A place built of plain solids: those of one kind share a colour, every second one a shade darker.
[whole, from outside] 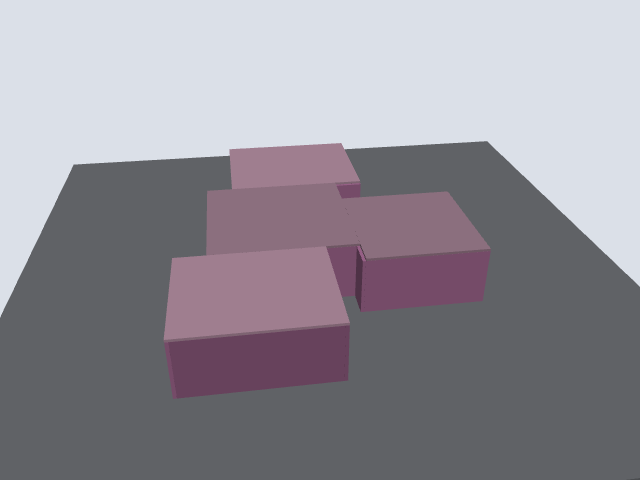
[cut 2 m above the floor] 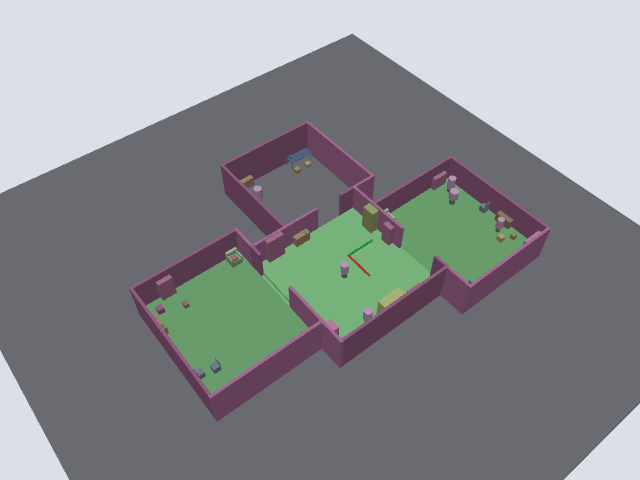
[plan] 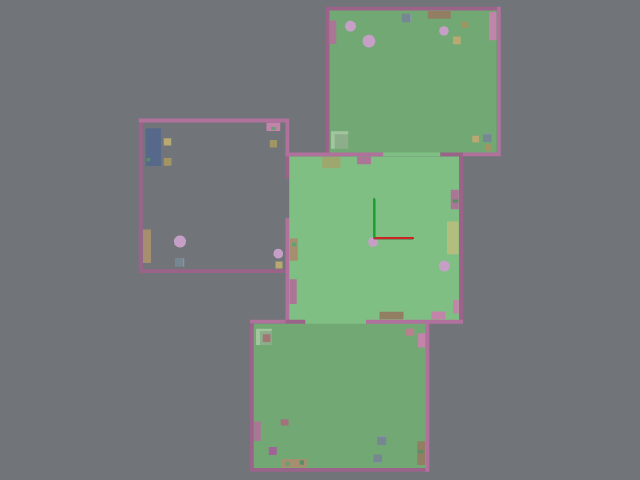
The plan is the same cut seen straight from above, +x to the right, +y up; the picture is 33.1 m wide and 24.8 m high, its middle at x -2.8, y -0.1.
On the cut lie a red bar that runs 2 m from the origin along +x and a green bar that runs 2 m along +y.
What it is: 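A storey of a house; a hub and three side rooms behind broad openings; the side rooms' floors lie 0.96 m, 0.162 m and not at all below the hub's; a bare drop, one riser, a flush line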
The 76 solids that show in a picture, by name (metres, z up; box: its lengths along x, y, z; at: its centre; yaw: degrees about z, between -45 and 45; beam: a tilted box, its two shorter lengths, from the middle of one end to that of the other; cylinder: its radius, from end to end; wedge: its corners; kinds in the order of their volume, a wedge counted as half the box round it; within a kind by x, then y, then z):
{
 "floor_1": {"box": [3.14, 0.2, 0.85], "at": [-1.99, -4.32, 0.38]},
 "floor_2": {"box": [8.87, 7.45, 0.85], "at": [-1.79, -8.15, 0.38]},
 "floor_3": {"box": [8.77, 8.44, 1.01], "at": [0.0, 0.0, 0.46]},
 "floor_4": {"box": [2.96, 0.2, 1.01], "at": [1.94, 4.32, 0.46]},
 "floor_5": {"box": [8.65, 7.34, 1.01], "at": [2.02, 8.09, 0.46]},
 "wall_1": {"box": [0.2, 7.58, 3.7], "at": [-12.06, 2.19, 1.8]},
 "wall_2": {"box": [7.58, 0.2, 3.7], "at": [-8.37, -1.7, 1.8]},
 "wall_3": {"box": [7.58, 0.2, 3.7], "at": [-8.37, 6.07, 1.8]},
 "wall_4": {"box": [0.2, 7.65, 3.7], "at": [-6.32, -8.25, 1.8]},
 "wall_5": {"box": [1.84, 0.2, 3.7], "at": [-5.5, -4.32, 1.8]},
 "wall_6": {"box": [0.2, 5.26, 3.7], "at": [-4.48, -1.59, 1.8]},
 "wall_7": {"box": [0.2, 1.14, 3.7], "at": [-4.48, 3.65, 1.8]},
 "wall_8": {"box": [0.2, 1.75, 3.7], "at": [-4.48, 5.3, 1.8]},
 "wall_9": {"box": [1.02, 0.2, 3.7], "at": [-4.07, -4.32, 1.8]},
 "wall_10": {"box": [0.2, 7.54, 3.7], "at": [-2.41, 8.19, 1.8]},
 "wall_11": {"box": [5.05, 0.2, 3.7], "at": [-2.06, 4.32, 1.8]},
 "wall_12": {"box": [8.87, 0.2, 3.7], "at": [-1.79, -11.98, 1.8]},
 "wall_13": {"box": [8.65, 0.2, 3.7], "at": [2.02, 11.86, 1.8]},
 "wall_14": {"box": [5.01, 0.2, 3.7], "at": [2.08, -4.32, 1.8]},
 "wall_15": {"box": [0.2, 7.65, 3.7], "at": [2.75, -8.25, 1.8]},
 "wall_16": {"box": [1.16, 0.2, 3.7], "at": [4.0, 4.32, 1.8]},
 "wall_17": {"box": [0.2, 8.44, 3.7], "at": [4.48, 0.0, 1.8]},
 "wall_18": {"box": [1.96, 0.2, 3.7], "at": [5.56, 4.32, 1.8]},
 "wall_19": {"box": [0.2, 7.54, 3.7], "at": [6.44, 8.19, 1.8]},
 "roof_1": {"box": [7.58, 7.98, 0.16], "at": [-8.37, 2.19, 3.73]},
 "roof_2": {"box": [9.27, 7.65, 0.16], "at": [-1.79, -8.25, 3.73]},
 "roof_3": {"box": [9.17, 8.84, 0.16], "at": [0.0, 0.0, 3.73]},
 "roof_4": {"box": [9.05, 7.54, 0.16], "at": [2.02, 8.19, 3.73]},
 "case_1": {"box": [0.34, 1.01, 1.64], "at": [-6.03, -9.98, 1.62]},
 "case_2": {"box": [0.72, 0.42, 1.27], "at": [-5.21, 5.74, 0.58]},
 "case_3": {"box": [0.36, 1.28, 2.04], "at": [-4.18, -2.77, 1.98]},
 "case_4": {"box": [0.32, 1.22, 1.07], "at": [-2.12, 10.63, 1.5]},
 "case_5": {"box": [0.73, 0.39, 1.63], "at": [-0.52, 4.01, 1.78]},
 "case_6": {"box": [0.36, 0.74, 1.24], "at": [2.45, -5.28, 1.42]},
 "case_7": {"box": [0.74, 0.4, 1.93], "at": [3.31, -4.0, 1.93]},
 "case_8": {"box": [0.41, 1.01, 1.21], "at": [4.16, 2.0, 1.57]},
 "case_9": {"box": [0.29, 0.71, 1.41], "at": [4.22, -3.54, 1.67]},
 "case_10": {"box": [0.39, 1.46, 1.42], "at": [6.12, 10.95, 1.68]},
 "wardrobe_1": {"box": [0.95, 0.6, 1.92], "at": [-2.21, 3.9, 1.93]},
 "wardrobe_2": {"box": [0.6, 1.69, 2.06], "at": [4.06, 0.01, 1.99]},
 "sideboard_1": {"box": [0.41, 1.74, 0.85], "at": [-11.74, -0.42, 0.38]},
 "sideboard_2": {"box": [0.42, 1.16, 0.77], "at": [-4.15, -0.6, 1.35]},
 "sideboard_3": {"box": [1.32, 0.44, 0.71], "at": [-4.14, -11.64, 1.16]},
 "sideboard_4": {"box": [1.24, 0.4, 0.73], "at": [0.9, -4.0, 1.33]},
 "sideboard_5": {"box": [0.41, 1.22, 0.78], "at": [2.42, -11.11, 1.19]},
 "sideboard_6": {"box": [1.2, 0.41, 0.7], "at": [3.36, 11.53, 1.31]},
 "bush_1": {"cylinder": 0.31, "from": [-10.04, -0.17, 0.31], "to": [-10.04, -0.17, 1.21]},
 "bush_2": {"cylinder": 0.25, "from": [-4.96, -0.8, 0.48], "to": [-4.96, -0.8, 1.13]},
 "bush_3": {"cylinder": 0.28, "from": [-1.22, 10.95, 1.33], "to": [-1.22, 10.95, 2.24]},
 "bush_4": {"cylinder": 0.33, "from": [-0.27, 10.17, 1.48], "to": [-0.27, 10.17, 2.15]},
 "bush_5": {"cylinder": 0.25, "from": [-0.06, -0.2, 1.42], "to": [-0.06, -0.2, 2.17]},
 "bush_6": {"cylinder": 0.25, "from": [3.6, 10.7, 1.37], "to": [3.6, 10.7, 2.16]},
 "bush_7": {"cylinder": 0.28, "from": [3.62, -1.45, 1.5], "to": [3.62, -1.45, 2.33]},
 "armchair_1": {"box": [0.21, 0.84, 0.83], "at": [-6.0, -5.1, 1.22]},
 "armchair_2": {"box": [0.61, 0.12, 0.66], "at": [-5.59, -5.46, 1.13]},
 "armchair_3": {"box": [0.61, 0.6, 0.46], "at": [-5.59, -5.1, 1.03]},
 "armchair_4": {"box": [0.19, 0.91, 0.89], "at": [-2.13, 5.07, 1.41]},
 "armchair_5": {"box": [0.7, 0.6, 0.46], "at": [-1.69, 5.07, 1.19]},
 "chair_1": {"box": [0.43, 0.46, 0.5], "at": [-10.08, -1.26, 0.2]},
 "chair_2": {"box": [0.44, 0.4, 0.45], "at": [0.18, -11.38, 1.03]},
 "chair_3": {"box": [0.47, 0.42, 0.46], "at": [0.39, -10.48, 1.03]},
 "chair_4": {"box": [0.43, 0.45, 0.45], "at": [1.64, 11.37, 1.19]},
 "chair_5": {"box": [0.44, 0.41, 0.44], "at": [5.84, 5.17, 1.18]},
 "basket_1": {"box": [0.39, 0.39, 0.37], "at": [-10.68, 4.97, 0.14]},
 "basket_2": {"box": [0.41, 0.41, 0.37], "at": [-10.67, 3.94, 0.14]},
 "basket_3": {"box": [0.39, 0.39, 0.37], "at": [-5.21, 4.87, 0.14]},
 "basket_4": {"box": [0.36, 0.36, 0.41], "at": [-4.92, -1.39, 0.16]},
 "basket_5": {"box": [0.41, 0.41, 0.4], "at": [4.27, 10.22, 1.16]},
 "basket_6": {"box": [0.32, 0.32, 0.39], "at": [4.7, 11.02, 1.16]},
 "basket_7": {"box": [0.34, 0.34, 0.38], "at": [5.24, 5.11, 1.15]},
 "basket_8": {"box": [0.35, 0.35, 0.3], "at": [5.89, 4.67, 1.11]},
 "toybox_1": {"box": [0.41, 0.32, 0.31], "at": [-4.63, -9.52, 0.95]},
 "toybox_2": {"box": [0.45, 0.37, 0.29], "at": [1.84, -4.87, 0.94]},
 "pouf_1": {"box": [0.41, 0.42, 0.44], "at": [-5.24, -11.0, 1.02]},
 "table_1": {"box": [0.8, 1.96, 0.04], "at": [-11.41, 4.7, 0.71]},
 "cushion_1": {"box": [0.4, 0.4, 0.16], "at": [-5.55, -5.17, 1.34]}
}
